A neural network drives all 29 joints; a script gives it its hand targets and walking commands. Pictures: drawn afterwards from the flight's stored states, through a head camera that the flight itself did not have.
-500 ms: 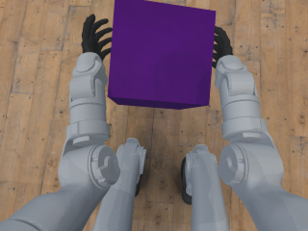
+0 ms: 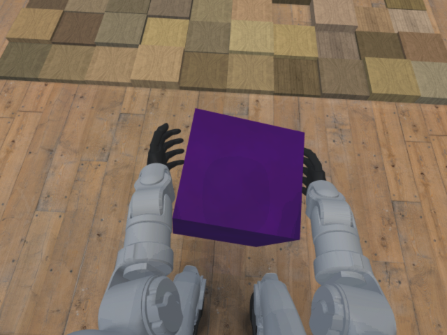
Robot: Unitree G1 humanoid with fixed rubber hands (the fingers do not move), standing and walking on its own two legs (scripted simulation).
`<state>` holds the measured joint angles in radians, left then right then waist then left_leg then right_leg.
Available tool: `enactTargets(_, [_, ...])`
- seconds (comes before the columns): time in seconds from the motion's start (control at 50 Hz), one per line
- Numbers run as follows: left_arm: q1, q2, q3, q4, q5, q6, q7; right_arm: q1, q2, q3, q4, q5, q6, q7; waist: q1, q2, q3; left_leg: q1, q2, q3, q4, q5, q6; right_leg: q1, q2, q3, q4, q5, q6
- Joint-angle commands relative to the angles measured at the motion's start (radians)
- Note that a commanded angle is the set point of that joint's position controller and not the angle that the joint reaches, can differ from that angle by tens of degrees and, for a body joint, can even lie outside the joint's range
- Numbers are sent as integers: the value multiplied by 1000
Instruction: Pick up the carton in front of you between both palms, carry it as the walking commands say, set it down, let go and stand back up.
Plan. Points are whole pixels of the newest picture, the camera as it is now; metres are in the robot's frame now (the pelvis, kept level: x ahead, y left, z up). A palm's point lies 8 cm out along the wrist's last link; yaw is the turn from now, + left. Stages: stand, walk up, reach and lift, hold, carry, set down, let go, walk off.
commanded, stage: reach and lift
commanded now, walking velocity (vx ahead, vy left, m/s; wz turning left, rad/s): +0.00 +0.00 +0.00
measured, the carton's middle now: (230, 189) +0.40 +0.02 -0.11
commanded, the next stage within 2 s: hold in 1.60 s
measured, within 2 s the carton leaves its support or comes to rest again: neither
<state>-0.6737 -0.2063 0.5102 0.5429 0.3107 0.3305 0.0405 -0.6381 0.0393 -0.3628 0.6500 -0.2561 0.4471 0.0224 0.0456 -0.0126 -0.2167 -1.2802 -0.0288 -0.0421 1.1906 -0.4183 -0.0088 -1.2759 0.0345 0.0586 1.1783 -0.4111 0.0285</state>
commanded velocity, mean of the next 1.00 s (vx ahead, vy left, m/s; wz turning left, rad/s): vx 0.00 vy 0.00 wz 0.00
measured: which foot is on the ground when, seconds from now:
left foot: down 0.00-1.00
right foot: down 0.00-1.00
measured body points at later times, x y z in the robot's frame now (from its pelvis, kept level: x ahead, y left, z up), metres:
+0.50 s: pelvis +0.05 -0.02 +0.11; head +0.04 -0.01 +0.56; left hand +0.37 +0.15 +0.13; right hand +0.36 -0.15 +0.10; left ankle +0.06 +0.12 -0.62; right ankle +0.07 -0.13 -0.62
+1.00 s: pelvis +0.03 -0.01 +0.12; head +0.01 +0.00 +0.57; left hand +0.36 +0.15 +0.16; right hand +0.34 -0.15 +0.13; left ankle +0.06 +0.12 -0.62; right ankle +0.07 -0.13 -0.62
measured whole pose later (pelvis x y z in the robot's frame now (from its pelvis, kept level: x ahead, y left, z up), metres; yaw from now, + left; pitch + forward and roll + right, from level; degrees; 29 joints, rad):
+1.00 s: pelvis +0.03 -0.01 +0.12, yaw +1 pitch -6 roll +0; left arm -0.40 -0.19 0.38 0.39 0.37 0.55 -0.03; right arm -0.35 0.18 -0.31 0.42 -0.33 0.65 0.01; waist 0.00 -0.01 0.04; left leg -0.16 -0.01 -0.06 0.46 -0.21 -0.01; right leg -0.15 0.02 0.05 0.45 -0.20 0.00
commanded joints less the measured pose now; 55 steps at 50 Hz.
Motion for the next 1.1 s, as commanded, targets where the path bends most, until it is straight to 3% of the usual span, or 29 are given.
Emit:
enactTargets(0.0, [-347,-1125,-728,81,-237,46,-250,-650,1031,620,-237,224,-145,213,-47,-21,-778,662,-109,-10,-213,408,-16,509,123,-54,-207,311,-32])
enactTargets(0.1, [-112,-994,-637,256,-158,89,-259,-544,1038,610,-246,189,-106,222,-22,-31,-476,742,-92,-22,-387,353,4,591,104,-23,-352,251,-23])
enactTargets(0.12, [-173,-1008,-701,126,-174,95,-269,-424,1078,593,-137,187,-76,220,-24,-2,-490,743,-95,-18,-407,318,-2,667,105,-19,-391,223,-33])
enactTargets(0.16, [-137,-1024,-694,178,-174,108,-262,-476,1032,618,-275,191,-84,210,-66,-20,-415,829,-74,-56,-443,338,12,664,99,0,-422,263,-34])
enactTargets(0.18, [-159,-1020,-709,75,-182,100,-260,-356,1025,613,-141,178,-51,215,-20,46,-398,783,-87,-31,-477,339,-5,757,87,16,-460,291,-56])
enactTargets(0.2, [-146,-1018,-701,96,-187,95,-255,-424,1020,599,-206,179,-63,203,-61,1,-359,836,-81,-56,-490,405,2,772,82,18,-472,341,-49])
enactTargets(0.24, [7,-1059,-702,117,-202,94,-247,-399,1046,716,-364,245,-77,205,7,-3,-403,917,-83,-40,-517,454,13,856,74,34,-515,390,-33])
enactTargets(0.26, [-55,-1014,-707,81,-193,94,-254,-422,1032,681,-331,224,-72,199,-40,-51,-363,918,-86,-48,-522,487,6,863,80,20,-539,420,-32])
enactTargets(0.28, [4,-976,-690,134,-194,107,-261,-435,1078,719,-326,272,-74,185,56,-57,-373,969,-77,-34,-541,456,20,899,79,32,-563,378,-16])
enactTargets(0.32, [107,-998,-717,146,-191,121,-274,-296,1046,716,-331,256,-38,168,3,-30,-321,997,-81,-31,-601,493,18,1027,78,39,-598,537,2])
enactTargets(0.38, [17,-944,-697,83,-178,146,-287,-244,1087,672,-295,222,2,173,-37,-23,-217,1083,-67,-36,-684,478,21,994,75,36,-680,430,-3])
enactTargets(0.42, [50,-933,-675,79,-162,178,-294,-294,1079,679,-355,249,27,169,19,13,-141,1091,-76,-23,-697,383,33,1052,59,45,-715,328,-4])
enactTargets(0.46, [-13,-956,-749,-23,-205,199,-293,-190,1043,633,-292,222,70,168,-68,58,-86,1139,-74,-20,-724,402,18,1078,45,53,-739,382,-25])
enactTargets(0.48, [107,-916,-677,25,-168,227,-298,-211,1041,653,-369,222,81,173,0,3,-62,1153,-75,-28,-747,411,20,1060,57,35,-772,327,-11])
enactTargets(0.52, [96,-880,-707,3,-174,248,-305,-138,1028,594,-290,170,113,185,-64,21,3,1171,-56,-47,-799,357,19,1083,64,36,-795,308,-30])
enactTargets(0.62, [-24,-877,-638,-13,-153,277,-313,-263,1056,596,-336,183,140,201,-64,13,64,1150,-72,-25,-823,239,20,1140,44,30,-834,215,-28])
enactTargets(0.66, [5,-914,-656,-45,-180,273,-311,-359,1056,634,-438,207,130,191,-17,-56,57,1160,-49,-38,-817,174,35,1150,48,10,-826,125,-37])
enactTargets(0.7, [-116,-896,-659,-67,-160,273,-316,-306,1100,582,-321,186,139,199,-75,20,71,1204,-81,-18,-788,142,24,1102,34,34,-842,103,-47])
enactTargets(0.72, [-109,-908,-640,54,-178,276,-316,-366,1045,593,-295,186,128,208,-54,22,68,1161,-68,-23,-795,97,24,1126,27,19,-827,83,-45])
enactTargets(0.76, [-68,-927,-606,67,-141,265,-313,-429,1015,548,-317,177,125,216,-21,17,58,1143,-59,-16,-834,113,35,1159,35,19,-815,110,-34])
enactTargets(0.78, [-89,-951,-619,60,-141,273,-321,-337,994,507,-289,123,128,215,-92,33,85,1124,-56,-27,-827,144,19,1161,51,8,-808,150,-53])
enactTargets(0.8, [-137,-922,-659,-21,-155,251,-316,-391,1071,551,-296,171,123,225,-36,44,0,1179,-50,-37,-832,138,29,1171,56,-1,-796,145,-41])
enactTargets(0.94, [-105,-878,-633,-4,-142,259,-308,-352,1037,569,-307,182,115,212,-27,8,19,1175,-54,-4,-810,222,23,1176,47,8,-807,206,-30])
enactTargets(0.96, [-64,-935,-610,83,-154,257,-313,-413,1000,587,-356,179,108,209,-60,2,-21,1181,-58,-17,-821,256,12,1201,55,7,-818,233,-27])
enactTargets(1.0, [-55,-917,-604,50,-121,254,-307,-375,1021,579,-332,194,115,211,-14,9,9,1173,-50,-27,-817,283,31,1163,50,21,-823,241,-34])
enactTargets(1.02, [-62,-892,-684,-72,-174,248,-313,-306,1051,604,-340,190,121,219,-51,-18,-68,1229,-51,-31,-828,278,23,1200,71,-3,-818,235,-29])
enactTargets(1.04, [-71,-936,-633,-1,-141,257,-313,-393,1011,593,-372,181,115,219,-2,20,5,1129,-57,-22,-820,250,19,1206,49,10,-818,218,-36])
enactTargets(1.06, [-10,-970,-582,87,-128,265,-315,-477,994,613,-421,184,119,219,-25,-13,-48,1195,-42,-48,-835,320,25,1175,63,7,-806,272,-19])
enactTargets(1.08, [-49,-969,-657,-4,-157,271,-314,-343,989,604,-372,179,127,218,-32,78,-38,1172,-50,-28,-820,329,-2,1238,42,19,-807,311,-39])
